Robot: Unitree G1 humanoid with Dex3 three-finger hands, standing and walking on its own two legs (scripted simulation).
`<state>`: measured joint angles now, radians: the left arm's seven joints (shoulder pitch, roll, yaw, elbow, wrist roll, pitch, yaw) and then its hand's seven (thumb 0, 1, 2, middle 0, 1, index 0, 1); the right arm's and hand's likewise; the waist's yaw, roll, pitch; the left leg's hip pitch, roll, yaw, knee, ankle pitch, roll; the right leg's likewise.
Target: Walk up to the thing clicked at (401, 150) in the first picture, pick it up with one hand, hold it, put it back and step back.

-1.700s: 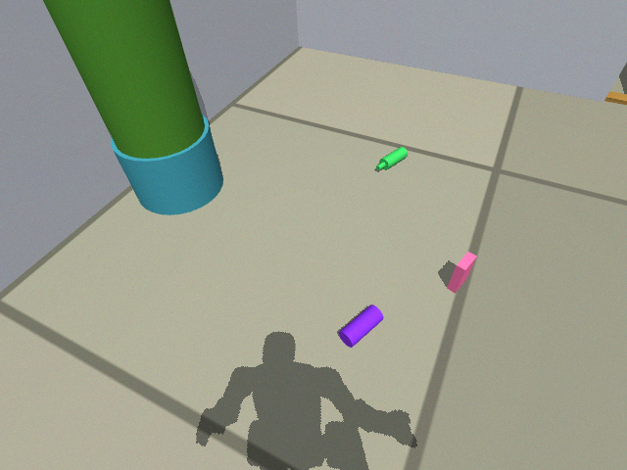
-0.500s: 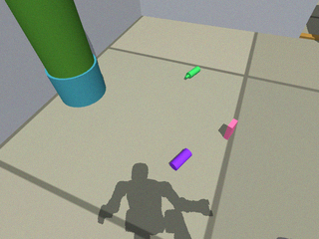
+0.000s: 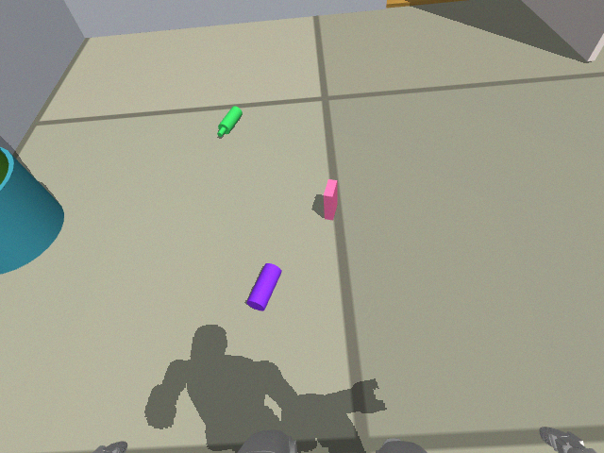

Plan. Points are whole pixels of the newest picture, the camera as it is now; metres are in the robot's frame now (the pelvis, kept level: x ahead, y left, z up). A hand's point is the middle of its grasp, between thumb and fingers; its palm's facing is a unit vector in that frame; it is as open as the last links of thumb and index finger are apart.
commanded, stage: walk up
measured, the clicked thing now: (228, 122) +1.64 +0.52 -0.72
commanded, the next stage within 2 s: stand in 1.96 s
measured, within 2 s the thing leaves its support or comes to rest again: neither
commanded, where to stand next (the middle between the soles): +0.05 +0.00 m, yaw -33 degrees
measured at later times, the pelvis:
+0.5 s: pelvis -0.01 +0.03 +0.00, yaw -19 degrees
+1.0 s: pelvis -0.02 +0.04 +0.00, yaw -30 degrees
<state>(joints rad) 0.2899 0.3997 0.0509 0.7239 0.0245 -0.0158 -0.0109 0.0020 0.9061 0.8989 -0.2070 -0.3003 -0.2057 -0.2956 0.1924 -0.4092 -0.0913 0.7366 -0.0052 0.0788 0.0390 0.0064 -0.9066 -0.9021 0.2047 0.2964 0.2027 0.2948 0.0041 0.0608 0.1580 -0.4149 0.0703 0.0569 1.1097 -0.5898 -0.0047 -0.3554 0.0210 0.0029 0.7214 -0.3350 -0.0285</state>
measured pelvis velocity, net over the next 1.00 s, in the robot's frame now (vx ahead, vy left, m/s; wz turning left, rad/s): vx -0.02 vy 0.04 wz -0.53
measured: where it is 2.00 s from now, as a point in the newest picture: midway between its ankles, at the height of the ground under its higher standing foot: outside the picture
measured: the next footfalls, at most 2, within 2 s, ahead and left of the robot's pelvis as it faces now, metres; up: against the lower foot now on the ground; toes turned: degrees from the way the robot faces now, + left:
left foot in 0.22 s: +0.10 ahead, +0.16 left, +0.00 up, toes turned -10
right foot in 0.54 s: -0.03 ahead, -0.10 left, +0.00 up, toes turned -30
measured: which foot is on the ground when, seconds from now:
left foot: up 0.00-0.20, down 0.22-0.54, up 0.56-0.78, down 0.80-1.00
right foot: down 0.00-0.24, up 0.26-0.52, down 0.54-1.00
